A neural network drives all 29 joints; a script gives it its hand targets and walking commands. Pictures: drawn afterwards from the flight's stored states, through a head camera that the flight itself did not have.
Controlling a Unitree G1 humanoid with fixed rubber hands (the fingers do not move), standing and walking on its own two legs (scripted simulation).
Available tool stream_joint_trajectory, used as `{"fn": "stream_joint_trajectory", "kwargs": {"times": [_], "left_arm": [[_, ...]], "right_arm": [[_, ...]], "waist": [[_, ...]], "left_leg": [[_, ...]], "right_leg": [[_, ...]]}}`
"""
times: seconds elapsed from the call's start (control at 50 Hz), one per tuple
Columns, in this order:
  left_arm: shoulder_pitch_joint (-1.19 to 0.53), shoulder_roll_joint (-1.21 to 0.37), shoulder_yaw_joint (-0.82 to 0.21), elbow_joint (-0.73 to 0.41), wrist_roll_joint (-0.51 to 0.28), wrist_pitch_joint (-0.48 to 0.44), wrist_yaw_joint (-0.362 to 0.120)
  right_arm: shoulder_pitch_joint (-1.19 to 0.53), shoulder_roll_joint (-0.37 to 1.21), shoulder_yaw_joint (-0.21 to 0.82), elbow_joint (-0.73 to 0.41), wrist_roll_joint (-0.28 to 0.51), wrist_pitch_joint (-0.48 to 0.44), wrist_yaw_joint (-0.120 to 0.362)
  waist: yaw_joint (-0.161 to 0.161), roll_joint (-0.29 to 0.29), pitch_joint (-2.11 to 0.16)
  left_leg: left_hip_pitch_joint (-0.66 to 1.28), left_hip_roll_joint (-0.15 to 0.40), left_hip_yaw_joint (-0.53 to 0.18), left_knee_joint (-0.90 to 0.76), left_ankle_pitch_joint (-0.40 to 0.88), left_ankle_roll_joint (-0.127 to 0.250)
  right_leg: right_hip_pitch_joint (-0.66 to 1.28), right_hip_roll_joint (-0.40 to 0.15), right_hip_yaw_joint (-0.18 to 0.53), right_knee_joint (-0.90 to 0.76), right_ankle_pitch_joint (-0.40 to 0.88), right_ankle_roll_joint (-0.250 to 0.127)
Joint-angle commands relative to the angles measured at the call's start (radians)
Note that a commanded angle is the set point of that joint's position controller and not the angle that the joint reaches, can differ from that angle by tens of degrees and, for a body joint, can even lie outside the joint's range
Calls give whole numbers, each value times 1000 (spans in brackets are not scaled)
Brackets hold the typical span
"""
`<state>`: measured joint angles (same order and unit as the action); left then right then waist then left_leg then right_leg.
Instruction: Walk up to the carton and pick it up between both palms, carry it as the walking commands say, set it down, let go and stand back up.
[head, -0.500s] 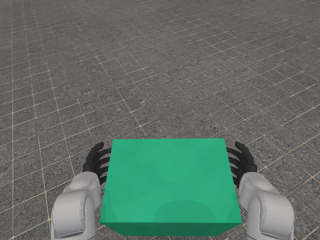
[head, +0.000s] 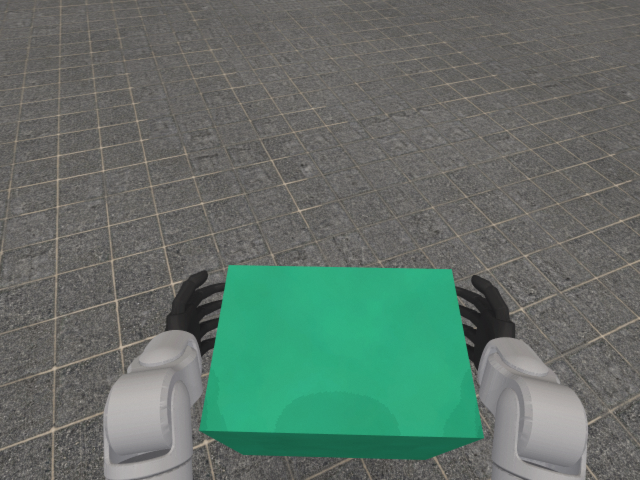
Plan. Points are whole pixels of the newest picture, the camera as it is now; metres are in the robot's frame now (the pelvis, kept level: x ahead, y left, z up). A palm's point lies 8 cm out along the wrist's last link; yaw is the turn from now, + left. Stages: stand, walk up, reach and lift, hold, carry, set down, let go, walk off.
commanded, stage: carry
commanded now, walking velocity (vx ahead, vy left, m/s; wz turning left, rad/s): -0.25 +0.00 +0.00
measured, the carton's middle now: (336, 371) +0.25 +0.00 +0.01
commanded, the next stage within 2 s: none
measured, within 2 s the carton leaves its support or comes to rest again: neither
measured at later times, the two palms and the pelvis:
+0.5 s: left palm out of the picture +0.06 +0.16 +0.08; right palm out of the picture +0.07 -0.17 +0.08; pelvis -0.19 +0.00 -0.01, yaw +0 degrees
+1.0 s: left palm out of the picture -0.14 +0.17 +0.07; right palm out of the picture -0.12 -0.16 +0.06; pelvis -0.38 -0.01 -0.01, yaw +6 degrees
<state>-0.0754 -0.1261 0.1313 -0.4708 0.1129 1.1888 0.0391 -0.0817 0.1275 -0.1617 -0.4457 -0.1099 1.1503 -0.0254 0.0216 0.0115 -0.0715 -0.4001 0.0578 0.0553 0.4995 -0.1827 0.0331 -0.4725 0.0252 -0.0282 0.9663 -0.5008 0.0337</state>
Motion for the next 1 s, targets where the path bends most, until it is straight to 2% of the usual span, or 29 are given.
{"fn": "stream_joint_trajectory", "kwargs": {"times": [0.0, 0.04, 0.08, 0.1, 0.12, 0.14, 0.18, 0.22, 0.28, 0.36, 0.42, 0.48, 0.5, 0.52, 0.54, 0.56, 0.58, 0.6, 0.64, 0.66, 0.74, 0.8, 0.84, 0.88, 0.9, 0.92, 0.94, 0.96, 0.98], "left_arm": [[-382, -745, -770, -43, -395, 9, -213], [-372, -749, -755, -31, -391, 12, -219], [-378, -756, -750, -30, -391, 14, -226], [-389, -762, -745, -39, -391, 14, -231], [-366, -776, -742, -23, -376, 6, -233], [-356, -810, -744, -24, -383, 5, -234], [-410, -818, -746, -75, -398, -3, -240], [-401, -788, -726, -86, -394, -9, -236], [-338, -755, -698, -60, -380, -2, -238], [-327, -733, -704, -37, -375, 6, -242], [-351, -745, -725, -44, -377, 5, -241], [-354, -755, -745, -45, -380, 3, -237], [-359, -752, -745, -42, -375, 2, -236], [-366, -749, -747, -38, -371, -1, -234], [-430, -765, -768, -80, -401, -4, -239], [-477, -782, -783, -120, -416, -8, -240], [-493, -795, -796, -111, -428, -9, -243], [-495, -818, -802, -85, -431, -14, -245], [-494, -806, -807, -85, -434, -13, -237], [-482, -790, -803, -83, -429, -11, -232], [-427, -749, -788, -76, -408, -6, -213], [-380, -746, -767, -41, -385, 1, -205], [-366, -746, -753, -28, -376, 4, -205], [-363, -750, -747, -24, -374, 6, -209], [-366, -755, -747, -25, -374, 7, -211], [-374, -759, -745, -31, -376, 7, -215], [-374, -759, -742, -22, -364, 4, -218], [-345, -796, -740, -17, -362, -3, -221], [-388, -801, -747, -56, -381, -1, -223]], "right_arm": [[-327, 750, 723, -20, 371, 47, 224], [-330, 753, 736, -22, 369, 49, 223], [-331, 759, 746, -18, 375, 48, 222], [-342, 770, 751, -21, 377, 46, 221], [-385, 767, 791, -93, 388, 47, 227], [-413, 778, 784, -91, 399, 46, 225], [-473, 826, 827, -106, 441, 37, 233], [-466, 815, 838, -107, 455, 37, 232], [-424, 779, 825, -89, 444, 42, 217], [-381, 769, 805, -41, 418, 53, 209], [-378, 778, 792, -32, 414, 53, 211], [-361, 783, 779, -16, 404, 50, 215], [-364, 784, 777, -7, 401, 49, 218], [-371, 787, 780, -5, 398, 47, 222], [-352, 785, 761, 6, 376, 33, 223], [-375, 815, 770, -37, 393, 28, 225], [-388, 821, 768, -45, 399, 27, 227], [-411, 822, 765, -62, 394, 22, 230], [-393, 796, 746, -54, 388, 23, 232], [-365, 781, 729, -31, 381, 27, 232], [-343, 744, 711, -29, 384, 35, 231], [-342, 738, 724, -21, 384, 45, 232], [-344, 738, 740, -25, 383, 49, 233], [-353, 738, 754, -34, 386, 50, 231], [-353, 741, 760, -36, 387, 50, 230], [-360, 747, 766, -39, 387, 49, 228], [-369, 756, 791, -64, 388, 49, 232], [-441, 759, 814, -128, 402, 50, 233], [-453, 795, 803, -98, 416, 44, 232]], "waist": [[-36, 215, -288], [-32, 190, -296], [-34, 123, -280], [-39, 8, -264], [-25, -265, -214], [-19, -268, -185], [-19, -105, -155], [-18, -113, -153], [-13, -154, -186], [-8, -214, -228], [-5, -220, -258], [-12, -189, -301], [-11, -168, -294], [-7, -85, -279], [-26, 218, -220], [-31, 267, -164], [-31, 167, -148], [-27, 91, -149], [-24, 124, -178], [-26, 139, -191], [-28, 209, -243], [-38, 214, -270], [-46, 207, -281], [-39, 186, -295], [-40, 167, -295], [-41, 87, -274], [-34, -170, -234], [-20, -349, -180], [-23, -179, -148]], "left_leg": [[351, 232, -240, -84, 503, 127], [342, 221, -237, -63, 414, 105], [201, 174, -198, -39, 201, 26], [43, 126, -154, 36, 38, -15], [-165, -9, -12, 188, -269, -69], [-167, -17, -21, 456, -451, -70], [-160, -26, -93, 681, -345, -53], [-174, -30, -87, 770, -260, -72], [-172, -39, -53, 668, -281, -90], [-124, -52, -24, 417, -357, -71], [-21, -72, 3, 229, -358, -55], [132, -71, 58, -69, -187, -51], [236, -27, 28, -171, -107, -43], [333, 60, -88, -211, -112, -28], [291, 276, -306, -213, 53, 74], [195, 388, -341, -226, 338, 152], [152, 372, -286, -175, 529, 183], [131, 316, -197, -142, 526, 160], [197, 241, -107, -86, 588, 133], [224, 220, -110, -71, 612, 127], [336, 193, -218, -77, 624, 110], [347, 203, -298, -98, 559, 115], [348, 200, -332, -101, 490, 110], [288, 167, -319, -88, 354, 67], [195, 142, -309, -88, 241, 26], [53, 107, -282, -43, 107, -7], [-149, -31, -137, 126, -147, -53], [-253, -100, -11, 491, -487, -63], [-232, -48, -90, 678, -456, -46]], "right_leg": [[-4, 16, -43, -228, -53, -11], [71, 13, -72, -427, 50, -10], [233, -54, -48, -641, 186, -18], [332, -176, 85, -665, 245, -31], [329, -432, 351, -652, 546, -167], [228, -480, 333, -654, 794, -234], [178, -372, 180, -637, 688, -215], [194, -302, 98, -617, 647, -193], [288, -280, 125, -592, 659, -190], [360, -309, 220, -612, 605, -202], [349, -316, 234, -627, 592, -199], [316, -300, 194, -595, 542, -151], [224, -278, 167, -575, 487, -102], [90, -235, 130, -520, 395, -60], [-85, -94, -54, -375, 190, 2], [-111, -65, -74, -106, -53, -5], [-81, -31, 18, 116, -73, -16], [-93, -34, 55, 224, -16, -20], [-155, -26, 53, 320, 65, -9], [-160, -19, 45, 309, 70, 1], [-108, -5, -7, 20, 12, 6], [-10, 20, -29, -168, -51, 4], [38, 24, -45, -301, -30, 9], [165, 10, -89, -519, 89, 15], [273, -26, -74, -603, 134, 9], [373, -113, 7, -655, 157, -5], [411, -351, 224, -699, 290, -109], [281, -575, 342, -681, 660, -254], [219, -509, 235, -661, 756, -257]]}}
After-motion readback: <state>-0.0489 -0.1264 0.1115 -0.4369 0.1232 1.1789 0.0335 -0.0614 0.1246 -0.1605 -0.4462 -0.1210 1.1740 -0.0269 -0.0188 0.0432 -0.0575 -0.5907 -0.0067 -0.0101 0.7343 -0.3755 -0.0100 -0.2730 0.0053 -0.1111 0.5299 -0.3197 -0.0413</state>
